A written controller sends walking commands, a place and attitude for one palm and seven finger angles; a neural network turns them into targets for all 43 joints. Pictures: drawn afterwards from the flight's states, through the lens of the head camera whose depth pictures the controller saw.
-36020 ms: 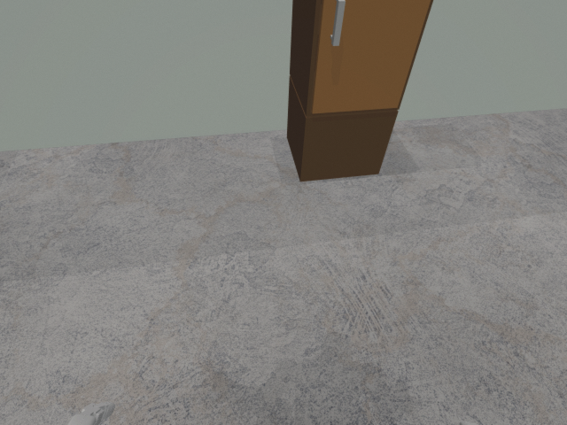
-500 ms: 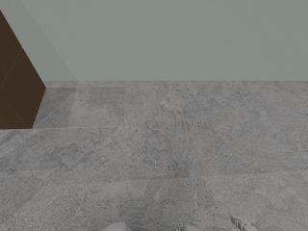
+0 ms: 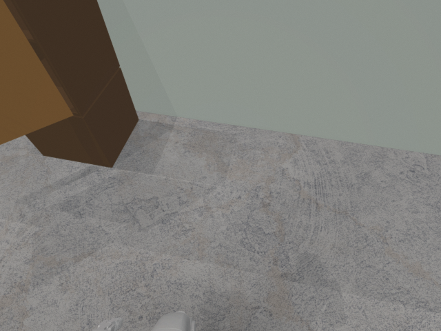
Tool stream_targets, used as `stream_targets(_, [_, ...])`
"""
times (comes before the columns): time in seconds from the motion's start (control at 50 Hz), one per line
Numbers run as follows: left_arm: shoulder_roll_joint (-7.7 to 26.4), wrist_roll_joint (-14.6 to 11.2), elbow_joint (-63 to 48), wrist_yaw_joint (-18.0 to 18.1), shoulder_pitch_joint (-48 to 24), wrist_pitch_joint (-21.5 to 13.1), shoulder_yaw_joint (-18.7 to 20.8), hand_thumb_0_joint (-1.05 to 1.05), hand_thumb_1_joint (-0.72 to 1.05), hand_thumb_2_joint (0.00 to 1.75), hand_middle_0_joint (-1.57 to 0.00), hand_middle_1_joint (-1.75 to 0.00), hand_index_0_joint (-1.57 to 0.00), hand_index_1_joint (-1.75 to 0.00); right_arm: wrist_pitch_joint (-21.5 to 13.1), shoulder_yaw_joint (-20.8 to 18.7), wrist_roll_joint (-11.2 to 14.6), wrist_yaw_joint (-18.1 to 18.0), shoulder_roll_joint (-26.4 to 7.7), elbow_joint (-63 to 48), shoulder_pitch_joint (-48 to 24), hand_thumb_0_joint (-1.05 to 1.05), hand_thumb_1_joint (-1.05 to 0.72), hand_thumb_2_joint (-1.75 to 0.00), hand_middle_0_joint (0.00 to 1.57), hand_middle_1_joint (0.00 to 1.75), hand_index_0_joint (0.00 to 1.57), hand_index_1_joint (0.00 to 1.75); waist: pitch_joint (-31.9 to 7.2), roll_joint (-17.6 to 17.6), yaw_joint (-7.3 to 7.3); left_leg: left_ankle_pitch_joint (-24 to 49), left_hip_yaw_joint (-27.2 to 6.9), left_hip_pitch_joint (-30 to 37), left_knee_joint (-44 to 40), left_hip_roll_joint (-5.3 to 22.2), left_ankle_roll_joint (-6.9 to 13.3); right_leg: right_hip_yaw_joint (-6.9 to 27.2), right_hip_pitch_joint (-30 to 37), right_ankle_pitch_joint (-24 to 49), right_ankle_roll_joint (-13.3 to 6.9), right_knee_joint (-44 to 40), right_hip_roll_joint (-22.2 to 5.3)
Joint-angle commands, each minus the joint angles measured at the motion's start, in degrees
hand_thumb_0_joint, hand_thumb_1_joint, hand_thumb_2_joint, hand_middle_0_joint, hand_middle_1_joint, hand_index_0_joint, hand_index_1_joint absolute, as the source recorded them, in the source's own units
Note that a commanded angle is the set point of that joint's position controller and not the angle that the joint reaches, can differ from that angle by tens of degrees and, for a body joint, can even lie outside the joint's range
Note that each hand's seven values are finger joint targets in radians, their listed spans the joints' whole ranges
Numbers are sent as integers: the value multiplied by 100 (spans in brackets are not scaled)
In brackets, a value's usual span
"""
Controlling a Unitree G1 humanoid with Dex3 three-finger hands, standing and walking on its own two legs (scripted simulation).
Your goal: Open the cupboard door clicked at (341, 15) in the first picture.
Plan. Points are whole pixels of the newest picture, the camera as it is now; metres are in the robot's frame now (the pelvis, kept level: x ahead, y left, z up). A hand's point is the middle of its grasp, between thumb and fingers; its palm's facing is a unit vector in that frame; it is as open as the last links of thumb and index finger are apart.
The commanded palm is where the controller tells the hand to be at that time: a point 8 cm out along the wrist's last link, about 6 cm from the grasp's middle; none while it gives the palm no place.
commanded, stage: turn to face it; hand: left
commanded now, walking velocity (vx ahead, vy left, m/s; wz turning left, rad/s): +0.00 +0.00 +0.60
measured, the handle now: out of the picture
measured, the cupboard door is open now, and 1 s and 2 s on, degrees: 47 47 47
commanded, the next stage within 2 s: take the last steps up to it in 0.92 s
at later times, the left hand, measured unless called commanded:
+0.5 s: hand out of the picture +0.07 +0.22 -0.16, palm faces +0.30 -0.90 -0.31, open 7.4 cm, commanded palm none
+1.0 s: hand out of the picture -0.03 +0.19 -0.17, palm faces +0.55 -0.80 -0.23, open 7.4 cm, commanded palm none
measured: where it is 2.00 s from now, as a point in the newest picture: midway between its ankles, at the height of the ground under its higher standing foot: (179, 328)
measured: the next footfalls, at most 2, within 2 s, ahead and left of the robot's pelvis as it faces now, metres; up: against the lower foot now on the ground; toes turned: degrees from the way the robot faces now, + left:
left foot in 0.12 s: +0.05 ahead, +0.13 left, +0.00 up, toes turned +9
right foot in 0.48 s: +0.10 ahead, -0.14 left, +0.00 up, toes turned +15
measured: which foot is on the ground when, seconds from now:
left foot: up 0.00-0.10, down 0.12-0.48, up 0.50-0.78, down 0.80-1.00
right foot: down 0.00-0.12, up 0.14-0.46, down 0.48-0.80, up 0.82-1.00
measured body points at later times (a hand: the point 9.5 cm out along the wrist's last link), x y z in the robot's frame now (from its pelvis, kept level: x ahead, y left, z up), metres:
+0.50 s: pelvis +0.02 -0.02 -0.01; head +0.07 -0.02 +0.43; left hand +0.05 +0.27 -0.13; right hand +0.17 -0.24 -0.16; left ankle +0.01 +0.12 -0.73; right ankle +0.06 -0.15 -0.74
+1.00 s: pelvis +0.04 -0.02 +0.00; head +0.07 +0.02 +0.45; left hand -0.06 +0.23 -0.16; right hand +0.25 -0.17 -0.14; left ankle +0.00 +0.09 -0.74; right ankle +0.09 -0.16 -0.68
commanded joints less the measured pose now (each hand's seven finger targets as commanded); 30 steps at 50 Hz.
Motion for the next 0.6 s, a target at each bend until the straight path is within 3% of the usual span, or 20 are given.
stream_targets(0.0, [1363,11,-191,86,528,-143,414,0,90,90,-20,-30,-20,-30,-253,60,19,9,-152,-627,-556,0,-90,-90,20,30,20,30,-756,-939,425,74,387,127,-1379,-90,75,501,1029,3935,-688,-278,-1414])
stream_targets(0.04, [1386,-23,-202,51,395,-129,438,0,90,90,-20,-30,-20,-30,-281,41,1,-4,-259,-578,-225,0,-90,-90,20,30,20,30,-864,-924,223,761,452,798,-2195,-169,156,243,725,3552,-441,128,-1329])
stream_targets(0.06, [1361,-51,-208,26,286,-114,427,0,90,90,-20,-30,-20,-30,-307,-4,-7,6,-400,-514,45,0,-90,-90,20,30,20,30,-961,-677,46,1402,322,1437,-2782,-135,225,60,317,3137,-215,628,-1241])
stream_targets(0.08, [1144,-94,-330,1,256,-86,408,0,90,90,-20,-30,-20,-30,-365,-112,-46,-34,-858,-446,473,0,-90,-90,20,30,20,30,-1337,357,-195,2656,-715,2416,-3129,639,582,-206,-587,1904,113,1672,-874])
stream_targets(0.1, [709,-125,-592,-21,30,-54,277,0,90,90,-20,-30,-20,-30,-379,-286,-77,-97,-1496,-410,935,0,-90,-90,20,30,20,30,-1375,1990,-441,4872,-2817,2975,-3398,2173,1488,-138,-2122,-1937,508,3030,-44])
stream_targets(0.12, [849,-64,-669,19,-326,29,269,0,90,90,-20,-30,-20,-30,-328,-291,-67,-159,-1587,-255,1173,0,-90,-90,20,30,20,30,-1450,1414,-512,4758,-2805,2810,-3342,2355,1848,640,-2213,-2081,364,3635,-36])
stream_targets(0.14, [848,-62,-689,19,-356,45,296,0,90,90,-20,-30,-20,-30,-344,-251,-86,-191,-1488,-347,877,0,-90,-90,20,30,20,30,-1266,1096,-367,3363,-2529,2355,-3503,2136,1812,772,-2229,-1696,310,3781,-101])
stream_targets(0.18, [832,-37,-451,-11,-401,63,323,0,90,90,-20,-30,-20,-30,-382,-150,-92,-270,-1094,-497,269,0,-90,-90,20,30,20,30,-886,1277,-135,2836,-2141,1739,-3578,1509,1442,892,-2159,-952,346,3735,-69])
stream_targets(0.24, [748,-49,-325,-50,-186,89,310,0,90,90,-20,-30,-20,-30,-414,-88,-79,-287,-997,-500,117,0,-90,-90,20,30,20,30,-802,979,37,3054,-1753,1694,-3585,1194,1275,830,-1887,-610,357,3197,89])
stream_targets(0.28, [716,-64,-325,-46,-221,84,298,0,90,90,-20,-30,-20,-30,-402,-113,-90,-282,-1035,-479,167,0,-90,-90,20,30,20,30,-923,833,9,2951,-1807,1707,-3559,1186,1313,798,-1627,-725,343,2680,189])
stream_targets(0.34, [690,-76,-367,-35,-193,83,280,0,90,90,-20,-30,-20,-30,-338,-154,-109,-250,-1085,-494,28,0,-90,-90,20,30,20,30,-841,1004,46,2410,-1983,1341,-3527,1079,1285,675,-1060,-751,308,1679,386])
stream_targets(0.4, [756,-90,-261,-15,256,24,310,0,90,90,-20,-30,-20,-30,-282,-185,-74,-222,-1068,-578,-253,0,-90,-90,20,30,20,30,-798,908,277,2050,-2032,623,-3216,828,1074,542,58,-58,257,384,584])
stream_targets(0.42, [902,-77,-218,13,534,-27,365,0,90,90,-20,-30,-20,-30,-274,-177,-33,-207,-944,-631,-370,0,-90,-90,20,30,20,30,-852,563,452,1646,-1884,182,-2800,536,843,711,715,324,218,-518,387])
stream_targets(0.44, [1376,10,-222,70,683,-97,458,0,90,90,-20,-30,-20,-30,-271,-141,26,-175,-571,-708,-290,0,-90,-90,20,30,20,30,-884,-863,521,513,-1197,-735,-1665,-147,436,2025,1336,-146,-140,-1464,-840])
stream_targets(0.46, [1738,38,-289,95,612,-103,499,0,90,90,-20,-30,-20,-30,-271,-131,19,-149,-479,-836,-399,0,-90,-90,20,30,20,30,-780,-1865,574,-848,-477,-902,-118,-563,169,3164,836,278,-807,-1811,-2128])
stream_targets(0.48, [1568,-7,-348,113,411,-102,428,0,90,90,-20,-30,-20,-30,-247,-149,-29,-119,-648,-779,-356,0,-90,-90,20,30,20,30,-681,-1234,422,-800,-702,-747,855,-211,244,2795,269,494,-1070,-1659,-2159])
stream_targets(0.5, [1277,-17,-432,95,16,-112,356,0,90,90,-20,-30,-20,-30,-221,-128,-52,-71,-515,-691,-227,0,-90,-90,20,30,20,30,-544,-888,180,-322,-669,-702,1173,-121,219,2165,69,661,-998,-1511,-1670])
stream_targets(0.52, [1110,-32,-439,101,-79,-130,320,0,90,90,-20,-30,-20,-30,-180,-141,-57,-68,-479,-565,-240,0,-90,-90,20,30,20,30,-510,-1246,118,-173,-547,-841,1399,-48,141,1827,220,1546,-860,-1267,-1374])
stream_targets(0.56, [995,-23,-400,112,-42,-144,276,0,90,90,-20,-30,-20,-30,-172,-83,-16,-37,-406,-522,-208,0,-90,-90,20,30,20,30,-600,-1587,118,-85,-328,-689,945,57,50,996,528,2850,-761,-967,-1191])
stream_targets(0.58, [995,-11,-374,114,85,-157,283,0,90,90,-20,-30,-20,-30,-182,-37,-7,-29,-330,-557,-340,0,-90,-90,20,30,20,30,-583,-1393,192,-109,-191,-519,481,36,36,860,603,3228,-745,-865,-1162])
